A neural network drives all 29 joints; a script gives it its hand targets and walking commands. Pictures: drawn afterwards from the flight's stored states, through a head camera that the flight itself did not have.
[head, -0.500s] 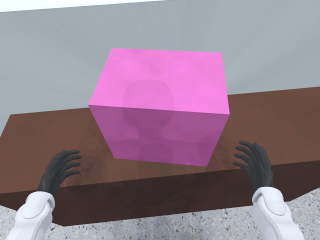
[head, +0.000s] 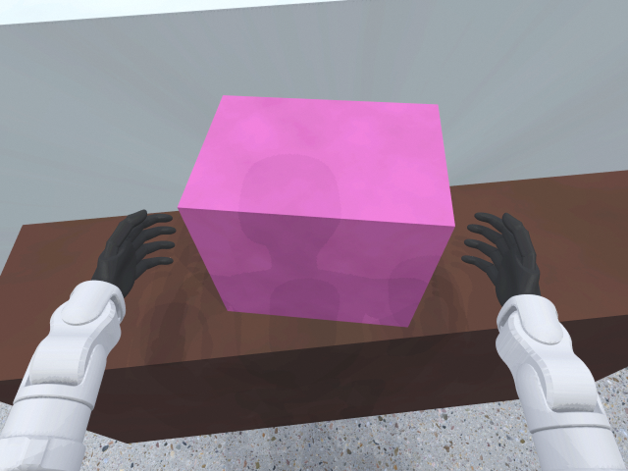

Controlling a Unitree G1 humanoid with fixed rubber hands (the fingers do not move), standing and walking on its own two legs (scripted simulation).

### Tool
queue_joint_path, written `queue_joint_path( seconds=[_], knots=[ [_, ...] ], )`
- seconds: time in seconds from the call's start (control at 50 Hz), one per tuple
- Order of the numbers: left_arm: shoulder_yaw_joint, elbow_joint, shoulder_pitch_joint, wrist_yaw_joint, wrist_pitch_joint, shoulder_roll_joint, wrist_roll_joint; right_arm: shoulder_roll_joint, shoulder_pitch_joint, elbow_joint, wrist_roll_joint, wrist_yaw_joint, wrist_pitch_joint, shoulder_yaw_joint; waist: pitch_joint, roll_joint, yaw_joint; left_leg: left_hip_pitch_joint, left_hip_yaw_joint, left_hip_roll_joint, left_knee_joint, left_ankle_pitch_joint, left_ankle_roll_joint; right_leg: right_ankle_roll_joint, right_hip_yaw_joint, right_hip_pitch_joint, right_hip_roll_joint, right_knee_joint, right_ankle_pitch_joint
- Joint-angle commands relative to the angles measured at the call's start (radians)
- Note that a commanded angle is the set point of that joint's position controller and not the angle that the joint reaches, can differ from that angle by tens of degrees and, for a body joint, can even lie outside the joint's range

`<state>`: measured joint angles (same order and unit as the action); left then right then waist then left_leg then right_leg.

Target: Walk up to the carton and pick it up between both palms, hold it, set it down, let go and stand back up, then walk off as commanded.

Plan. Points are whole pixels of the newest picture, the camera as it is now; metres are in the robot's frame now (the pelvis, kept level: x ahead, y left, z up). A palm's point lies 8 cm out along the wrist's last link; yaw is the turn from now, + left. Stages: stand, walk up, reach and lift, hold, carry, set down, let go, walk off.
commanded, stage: reach and lift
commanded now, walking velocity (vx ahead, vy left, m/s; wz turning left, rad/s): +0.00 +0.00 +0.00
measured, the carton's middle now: (321, 218) +0.47 +0.01 +0.01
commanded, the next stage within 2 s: none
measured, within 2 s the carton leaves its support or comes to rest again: neither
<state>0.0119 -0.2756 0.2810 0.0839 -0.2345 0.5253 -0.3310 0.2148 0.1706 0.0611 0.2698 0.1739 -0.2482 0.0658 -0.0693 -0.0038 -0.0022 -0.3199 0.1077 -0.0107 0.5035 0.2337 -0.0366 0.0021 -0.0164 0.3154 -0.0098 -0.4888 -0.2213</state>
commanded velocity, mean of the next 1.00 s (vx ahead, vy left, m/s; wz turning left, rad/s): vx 0.00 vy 0.00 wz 0.00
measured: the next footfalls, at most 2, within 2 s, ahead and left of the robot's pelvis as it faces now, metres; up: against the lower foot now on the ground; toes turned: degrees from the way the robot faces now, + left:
none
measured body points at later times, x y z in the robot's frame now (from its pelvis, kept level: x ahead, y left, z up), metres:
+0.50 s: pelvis +0.00 +0.00 +0.00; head +0.05 +0.01 +0.45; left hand +0.40 +0.27 +0.13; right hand +0.40 -0.21 +0.09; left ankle +0.02 +0.09 -0.74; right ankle +0.02 -0.12 -0.74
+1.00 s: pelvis +0.01 +0.00 +0.00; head +0.06 +0.01 +0.45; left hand +0.46 +0.26 +0.16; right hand +0.44 -0.22 +0.13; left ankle +0.02 +0.09 -0.74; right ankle +0.02 -0.12 -0.74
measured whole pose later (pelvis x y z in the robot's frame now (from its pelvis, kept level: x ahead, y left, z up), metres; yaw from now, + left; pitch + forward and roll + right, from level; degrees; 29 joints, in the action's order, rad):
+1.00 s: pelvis +0.01 +0.00 +0.00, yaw +3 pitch +6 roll -2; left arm -0.03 -0.72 0.87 0.07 -0.35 0.56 -0.33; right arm 0.27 0.71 0.59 0.27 0.14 -0.32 0.15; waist 0.00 0.00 0.07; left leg -0.37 0.04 -0.01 0.50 0.23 -0.03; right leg 0.00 -0.08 0.32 -0.01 -0.43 -0.21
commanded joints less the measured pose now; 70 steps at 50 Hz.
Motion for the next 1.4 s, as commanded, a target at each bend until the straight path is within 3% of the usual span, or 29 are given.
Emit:
queue_joint_path(
  seconds=[0.0, 0.1, 0.36, 0.7, 0.92, 1.08, 1.22, 1.38],
  knots=[
    [0.182, 0.157, 0.614, -0.009, 0.025, 0.306, -0.100, 0.286, 0.485, -0.151, 0.018, -0.010, 0.035, 0.163, 0.679, -0.087, 0.061, 0.256, -0.113, -0.002, -0.072, -0.447, 0.075, -0.025, 0.041, -0.250, 0.048, 0.100, 0.325],
    [0.155, 0.083, 0.712, -0.015, -0.002, 0.315, -0.105, 0.311, 0.589, -0.087, 0.012, -0.017, 0.020, 0.180, 0.718, -0.081, 0.084, 0.247, -0.115, -0.001, -0.074, -0.421, 0.071, -0.027, 0.028, -0.244, 0.049, 0.102, 0.320],
    [0.091, -0.014, 0.929, -0.022, -0.058, 0.323, -0.119, 0.355, 0.792, 0.025, 0.016, -0.020, -0.003, 0.191, 0.801, -0.080, 0.144, 0.303, -0.121, 0.002, -0.042, -0.494, 0.084, -0.024, -0.004, -0.188, 0.051, 0.109, 0.403],
    [-0.010, -0.168, 1.201, -0.038, -0.065, 0.322, -0.139, 0.397, 1.041, 0.213, -0.015, -0.029, -0.009, 0.226, 0.896, -0.101, 0.224, 0.343, -0.143, -0.007, -0.006, -0.505, 0.102, -0.025, -0.037, -0.091, 0.048, 0.116, 0.407],
    [-0.039, -0.315, 1.340, -0.044, -0.041, 0.336, -0.140, 0.412, 1.183, 0.307, -0.006, -0.038, 0.013, 0.214, 0.973, -0.094, 0.228, 0.349, -0.146, -0.004, 0.020, -0.551, 0.101, -0.015, -0.050, -0.072, 0.049, 0.106, 0.472],
    [-0.060, -0.432, 1.313, -0.032, 0.005, 0.297, -0.126, 0.385, 1.168, 0.402, -0.008, -0.040, 0.043, 0.196, 0.941, -0.097, 0.223, 0.361, -0.144, -0.004, 0.027, -0.579, 0.104, -0.010, -0.060, -0.044, 0.053, 0.103, 0.474],
    [-0.094, -0.488, 1.301, -0.026, 0.110, 0.250, -0.132, 0.336, 1.155, 0.449, -0.028, -0.039, 0.111, 0.180, 0.933, -0.103, 0.216, 0.343, -0.141, -0.004, 0.030, -0.556, 0.102, -0.010, -0.067, -0.003, 0.052, 0.093, 0.422],
    [-0.125, -0.652, 1.270, -0.026, 0.239, 0.196, -0.109, 0.276, 1.123, 0.586, -0.050, -0.042, 0.191, 0.134, 0.891, -0.085, 0.195, 0.259, -0.140, -0.002, 0.038, -0.455, 0.090, -0.006, -0.069, 0.055, 0.048, 0.067, 0.345]
  ],
)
